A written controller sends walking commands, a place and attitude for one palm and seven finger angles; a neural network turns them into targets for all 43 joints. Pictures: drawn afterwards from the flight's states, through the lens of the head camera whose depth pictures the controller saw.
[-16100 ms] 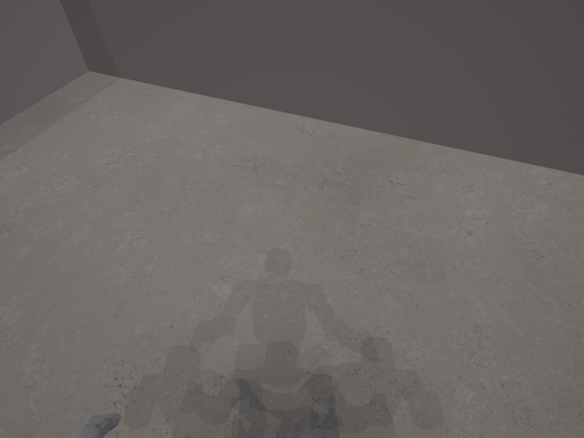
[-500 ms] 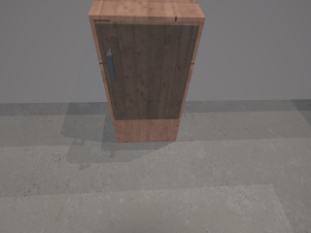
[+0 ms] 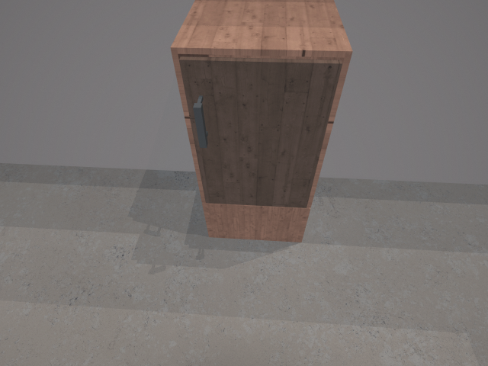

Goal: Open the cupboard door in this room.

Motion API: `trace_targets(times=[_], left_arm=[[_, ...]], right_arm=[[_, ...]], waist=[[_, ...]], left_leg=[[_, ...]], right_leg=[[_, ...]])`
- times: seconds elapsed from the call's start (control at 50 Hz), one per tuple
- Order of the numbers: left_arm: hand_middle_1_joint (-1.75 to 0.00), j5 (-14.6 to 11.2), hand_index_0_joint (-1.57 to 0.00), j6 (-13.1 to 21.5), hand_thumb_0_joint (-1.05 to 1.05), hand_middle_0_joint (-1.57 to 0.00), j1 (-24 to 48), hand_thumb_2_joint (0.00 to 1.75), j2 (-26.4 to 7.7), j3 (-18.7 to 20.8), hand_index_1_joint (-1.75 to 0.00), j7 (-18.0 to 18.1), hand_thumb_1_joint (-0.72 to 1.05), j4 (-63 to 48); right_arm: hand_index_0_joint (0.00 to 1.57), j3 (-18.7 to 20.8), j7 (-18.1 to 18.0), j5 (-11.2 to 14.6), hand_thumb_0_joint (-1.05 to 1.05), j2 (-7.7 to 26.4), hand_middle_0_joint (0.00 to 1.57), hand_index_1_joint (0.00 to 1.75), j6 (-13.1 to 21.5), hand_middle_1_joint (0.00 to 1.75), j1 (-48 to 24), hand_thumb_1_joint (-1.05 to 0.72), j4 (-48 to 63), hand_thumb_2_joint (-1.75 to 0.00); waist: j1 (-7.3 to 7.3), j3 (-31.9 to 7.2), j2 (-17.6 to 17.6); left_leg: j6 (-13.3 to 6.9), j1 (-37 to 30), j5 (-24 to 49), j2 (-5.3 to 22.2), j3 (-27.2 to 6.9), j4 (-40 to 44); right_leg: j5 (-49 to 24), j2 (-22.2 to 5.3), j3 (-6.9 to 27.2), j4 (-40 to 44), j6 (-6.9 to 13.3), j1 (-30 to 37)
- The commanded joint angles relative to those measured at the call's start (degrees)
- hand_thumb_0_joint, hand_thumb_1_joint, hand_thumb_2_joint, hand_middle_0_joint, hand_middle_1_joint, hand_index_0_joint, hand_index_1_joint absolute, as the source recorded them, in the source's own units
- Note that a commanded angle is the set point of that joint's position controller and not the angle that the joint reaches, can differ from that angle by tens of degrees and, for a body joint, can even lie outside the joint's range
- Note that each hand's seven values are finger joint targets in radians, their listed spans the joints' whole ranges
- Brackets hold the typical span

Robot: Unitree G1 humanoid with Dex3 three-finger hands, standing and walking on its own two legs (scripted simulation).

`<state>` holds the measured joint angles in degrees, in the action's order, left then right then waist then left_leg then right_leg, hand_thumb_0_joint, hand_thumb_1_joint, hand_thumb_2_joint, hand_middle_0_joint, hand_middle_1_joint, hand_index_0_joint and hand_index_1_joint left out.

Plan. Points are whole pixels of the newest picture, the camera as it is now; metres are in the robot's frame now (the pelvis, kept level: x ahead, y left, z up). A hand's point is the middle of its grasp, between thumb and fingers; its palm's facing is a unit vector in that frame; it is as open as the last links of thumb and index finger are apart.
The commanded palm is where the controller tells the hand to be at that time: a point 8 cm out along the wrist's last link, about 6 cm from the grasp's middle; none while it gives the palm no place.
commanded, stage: take the last steps up to it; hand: left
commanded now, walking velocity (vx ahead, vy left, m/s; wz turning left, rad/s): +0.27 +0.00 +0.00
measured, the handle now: (202, 122) +0.73 +0.19 -0.05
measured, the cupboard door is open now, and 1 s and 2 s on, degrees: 0 0 0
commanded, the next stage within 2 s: come to a stop and stand still in 0.42 s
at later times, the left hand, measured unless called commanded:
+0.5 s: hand (162, 338) +0.20 +0.19 -0.18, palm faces -0.01 -0.97 -0.26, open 7.3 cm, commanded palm none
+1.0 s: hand (151, 337) +0.20 +0.22 -0.20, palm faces +0.05 -0.98 -0.20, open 7.3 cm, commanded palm none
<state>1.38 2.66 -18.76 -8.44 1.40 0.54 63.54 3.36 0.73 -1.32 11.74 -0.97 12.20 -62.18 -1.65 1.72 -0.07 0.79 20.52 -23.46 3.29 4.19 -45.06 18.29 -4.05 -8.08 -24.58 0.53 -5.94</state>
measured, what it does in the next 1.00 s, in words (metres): walks ahead: left foot, then right foot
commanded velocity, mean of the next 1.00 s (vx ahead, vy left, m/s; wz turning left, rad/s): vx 0.02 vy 0.00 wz -0.01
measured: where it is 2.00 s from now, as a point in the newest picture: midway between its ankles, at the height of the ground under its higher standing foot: outside the picture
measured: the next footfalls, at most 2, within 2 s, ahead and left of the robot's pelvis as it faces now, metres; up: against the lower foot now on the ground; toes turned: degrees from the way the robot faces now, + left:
left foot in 0.12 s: +0.09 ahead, +0.14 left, +0.00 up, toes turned +8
right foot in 0.48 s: +0.24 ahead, -0.11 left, +0.00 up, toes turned -11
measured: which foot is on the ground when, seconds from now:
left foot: up 0.00-0.10, down 0.12-0.50, up 0.52-0.94, down 0.96-1.00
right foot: down 0.00-0.12, up 0.14-0.46, down 0.48-0.98, up 1.00-1.00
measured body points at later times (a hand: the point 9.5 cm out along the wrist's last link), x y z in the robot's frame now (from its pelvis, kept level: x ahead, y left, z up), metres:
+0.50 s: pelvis +0.13 -0.01 -0.02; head +0.14 -0.03 +0.43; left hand +0.20 +0.24 -0.16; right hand +0.07 -0.22 -0.19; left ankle +0.05 +0.14 -0.74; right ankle +0.20 -0.11 -0.75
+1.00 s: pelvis +0.17 +0.03 -0.01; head +0.21 +0.05 +0.43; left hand +0.20 +0.27 -0.18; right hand +0.25 -0.21 -0.15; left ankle +0.16 +0.14 -0.75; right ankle +0.20 -0.10 -0.74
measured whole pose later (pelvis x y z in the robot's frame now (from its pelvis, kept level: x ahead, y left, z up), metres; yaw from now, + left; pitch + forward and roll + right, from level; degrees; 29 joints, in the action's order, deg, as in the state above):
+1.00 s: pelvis +0.17 +0.03 -0.01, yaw -1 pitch +0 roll +0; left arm 0.8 -2.1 -11.0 -11.6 2.9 1.9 60.0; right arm 3.0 -0.8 -0.8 9.9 -0.6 6.9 -58.6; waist -1.7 5.5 2.6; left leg 0.2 14.5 -18.2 1.1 3.2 -32.9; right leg 17.7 -4.9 -7.1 -35.5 -0.9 -19.5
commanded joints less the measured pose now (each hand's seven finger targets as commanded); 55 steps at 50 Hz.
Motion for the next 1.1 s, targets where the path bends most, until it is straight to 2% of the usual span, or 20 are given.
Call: trace_targets(times=[0.0,0.06,0.08,0.1,0.12,0.2,0.3,0.4,0.44,0.46,0.48,0.52,0.58,0.74,0.84,0.9,0.92,0.94,0.96,1.08], left_arm=[[-0.30,0.26,-0.20,0.74,0.00,-0.20,-5.66,0.90,-10.38,1.99,-0.30,0.56,0.90,0.21],[-0.30,-0.64,-0.20,0.43,0.00,-0.20,-2.97,0.90,-8.67,1.67,-0.30,0.55,0.90,0.22],[-0.30,-0.75,-0.20,0.32,0.00,-0.20,-3.19,0.90,-6.84,1.32,-0.30,0.16,0.90,-0.27],[-0.30,-0.90,-0.20,0.29,0.00,-0.20,-2.42,0.90,-3.89,0.59,-0.30,-0.26,0.90,-1.80],[-0.30,-0.38,-0.20,0.23,0.00,-0.20,0.49,0.90,-3.96,0.58,-0.30,-0.04,0.90,-3.56],[-0.30,0.10,-0.20,-0.53,0.00,-0.20,1.63,0.90,-3.29,1.19,-0.30,-0.90,0.90,-2.38],[-0.30,-0.21,-0.20,-1.38,0.00,-0.20,1.26,0.90,-1.39,1.04,-0.30,-1.06,0.90,-3.25],[-0.30,-0.08,-0.20,-1.41,0.00,-0.20,0.73,0.90,-2.26,1.53,-0.30,-1.19,0.90,-4.20],[-0.30,0.23,-0.20,-0.85,0.00,-0.20,-5.88,0.90,-4.71,2.12,-0.30,-0.85,0.90,-1.69],[-0.30,0.55,-0.20,-0.03,0.00,-0.20,-10.47,0.90,-8.90,2.72,-0.30,-0.44,0.90,-0.43],[-0.30,0.30,-0.20,0.33,0.00,-0.20,-12.65,0.90,-13.64,3.57,-0.30,0.04,0.90,-0.30],[-0.30,-0.61,-0.20,0.39,0.00,-0.20,-4.56,0.90,-12.09,2.89,-0.30,0.69,0.90,-2.44],[-0.30,-0.39,-0.20,0.06,0.00,-0.20,5.03,0.90,-7.99,1.59,-0.30,1.58,0.90,-5.49],[-0.30,-0.10,-0.20,-2.06,0.00,-0.20,3.01,0.90,-11.41,2.84,-0.30,2.30,0.90,-5.21],[-0.30,0.55,-0.20,-2.86,0.00,-0.20,5.83,0.90,-12.25,3.39,-0.30,2.18,0.90,-6.64],[-0.30,0.11,-0.20,-3.30,0.00,-0.20,7.18,0.90,-11.90,3.34,-0.30,1.96,0.90,-6.63],[-0.30,-0.31,-0.20,-3.55,0.00,-0.20,6.31,0.90,-10.28,2.82,-0.30,1.79,0.90,-6.70],[-0.30,-0.75,-0.20,-3.79,0.00,-0.20,3.96,0.90,-6.96,2.19,-0.30,1.55,0.90,-7.13],[-0.30,-0.76,-0.20,-4.10,0.00,-0.20,4.35,0.90,-5.98,1.71,-0.30,1.62,0.90,-7.46],[-0.30,-0.08,-0.20,-5.05,0.00,-0.20,2.62,0.90,-8.50,3.29,-0.30,0.09,0.90,-4.77]], right_arm=[[0.20,-0.64,0.31,0.42,0.00,0.36,0.20,0.30,2.21,0.30,-4.64,-0.90,5.52,-0.90],[0.20,-0.49,-0.35,0.35,0.00,1.83,0.20,0.30,3.42,0.30,3.67,-0.90,2.35,-0.90],[0.20,0.53,-0.88,0.24,0.00,5.62,0.20,0.30,3.84,0.30,9.10,-0.90,0.72,-0.90],[0.20,1.81,-1.34,-0.28,0.00,10.67,0.20,0.30,3.94,0.30,14.44,-0.90,-0.43,-0.90],[0.20,1.97,-1.58,-0.19,0.00,11.83,0.20,0.30,3.21,0.30,17.00,-0.90,-1.10,-0.90],[0.20,0.03,-1.94,-0.01,0.00,5.27,0.20,0.30,3.69,0.30,7.87,-0.90,0.86,-0.90],[0.20,0.17,-2.18,0.04,0.00,4.57,0.20,0.30,4.67,0.30,7.46,-0.90,0.99,-0.90],[0.20,0.82,-2.07,-0.11,0.00,5.52,0.20,0.30,3.75,0.30,5.24,-0.90,0.74,-0.90],[0.20,0.54,-1.84,0.00,0.00,3.96,0.20,0.30,3.37,0.30,5.32,-0.90,0.30,-0.90],[0.20,0.11,-1.53,0.33,0.00,1.79,0.20,0.30,3.46,0.30,6.43,-0.90,0.48,-0.90],[0.20,-0.31,-1.14,0.72,0.00,-0.83,0.20,0.30,3.01,0.30,7.33,-0.90,2.19,-0.90],[0.20,-0.13,-1.38,0.75,0.00,0.89,0.20,0.30,1.83,0.30,6.15,-0.90,1.64,-0.90],[0.20,-0.86,-1.75,1.02,0.00,-0.74,0.20,0.30,1.06,0.30,8.27,-0.90,-1.20,-0.90],[0.20,0.25,-1.80,0.81,0.00,1.44,0.20,0.30,-1.95,0.30,2.71,-0.90,2.16,-0.90],[0.20,0.31,-1.58,1.09,0.00,1.50,0.20,0.30,-1.32,0.30,0.94,-0.90,4.21,-0.90],[0.20,0.10,-1.64,1.04,0.00,1.29,0.20,0.30,-0.14,0.30,4.14,-0.90,3.32,-0.90],[0.20,0.19,-1.74,0.95,0.00,2.86,0.20,0.30,0.51,0.30,4.86,-0.90,2.92,-0.90],[0.20,0.85,-1.93,0.39,0.00,7.07,0.20,0.30,1.25,0.30,4.24,-0.90,3.90,-0.90],[0.20,1.16,-2.25,0.19,0.00,9.70,0.20,0.30,0.96,0.30,2.24,-0.90,5.25,-0.90],[0.20,0.34,-4.09,0.06,0.00,7.24,0.20,0.30,1.49,0.30,-0.71,-0.90,5.65,-0.90]], waist=[[-1.04,3.03,9.07],[3.31,-0.53,4.73],[5.45,-3.60,-4.51],[7.38,-4.96,-16.55],[8.16,-2.45,-14.96],[4.02,6.61,-8.08],[1.97,3.71,-5.36],[0.17,4.43,-6.14],[-3.11,2.69,0.11],[-5.13,-0.48,10.69],[-4.69,-1.05,23.99],[-1.99,1.65,16.10],[1.46,1.25,3.74],[-0.41,-3.23,6.54],[0.18,-3.73,11.30],[2.50,-5.71,10.45],[2.65,-6.41,5.16],[2.09,-6.26,-9.80],[2.32,-3.65,-15.41],[1.02,-1.95,-6.44]], left_leg=[[0.16,3.48,2.70,0.20,2.09,8.08],[-0.16,-15.29,12.12,-1.19,4.37,20.67],[-2.29,-25.68,11.12,4.16,-3.00,22.37],[-7.25,-30.87,9.83,16.98,-19.30,27.54],[-11.36,-28.23,8.68,21.92,-23.53,31.42],[-10.19,-12.31,7.67,16.93,-13.52,34.67],[-10.16,-12.55,21.67,13.92,-4.58,32.98],[-8.06,-7.09,15.54,12.80,-2.30,27.64],[-4.80,-2.00,8.90,8.56,0.94,18.28],[-2.41,2.33,2.76,3.29,5.10,4.73],[-1.04,9.59,-12.95,-2.03,5.52,-10.80],[-1.29,7.42,-7.94,1.56,-3.33,-17.74],[0.00,0.72,-0.92,3.01,-4.40,-11.96],[2.17,3.36,-1.08,-0.92,-4.14,-10.13],[1.79,-0.78,-0.99,-1.03,-3.11,-1.10],[1.43,-10.23,12.35,-1.42,-0.95,17.18],[0.91,-15.52,18.42,1.11,-2.65,22.49],[-2.43,-16.78,29.61,11.96,-15.30,26.72],[-7.70,-11.09,37.81,19.04,-20.70,29.56],[-8.03,-15.06,41.65,14.34,-11.23,26.82]], right_leg=[[-14.60,-13.23,10.62,8.58,7.05,1.70],[-13.66,-8.37,5.67,0.64,3.53,-6.41],[-8.93,-4.96,3.23,-9.32,1.63,-14.15],[8.54,0.56,-1.64,-22.03,-0.85,-24.75],[16.64,0.94,1.64,-31.28,-0.26,-28.95],[6.59,-3.75,5.92,-37.39,0.09,-27.58],[0.27,-3.67,4.24,-26.75,-1.60,-23.19],[-5.11,-1.45,1.16,-12.76,-1.63,-11.98],[-9.27,-0.45,0.85,-6.15,-1.37,-0.54],[-8.55,-7.15,9.82,-0.58,0.56,5.07],[-8.29,-19.03,27.90,9.12,5.68,6.05],[-3.56,-19.33,27.87,13.98,7.87,-4.21],[-26.14,-15.71,15.48,9.31,7.47,-9.39],[-45.51,-16.42,11.90,3.34,10.25,-2.01],[-36.98,-14.93,10.92,2.70,9.89,-3.96],[-28.12,-10.80,8.45,-2.62,5.50,-5.83],[-20.51,-7.78,6.89,-6.34,2.83,-9.08],[-2.96,-1.73,3.40,-12.36,-0.73,-15.57],[13.42,1.49,4.47,-20.21,-2.15,-16.79],[4.79,2.44,11.16,-38.90,-3.39,-23.40]])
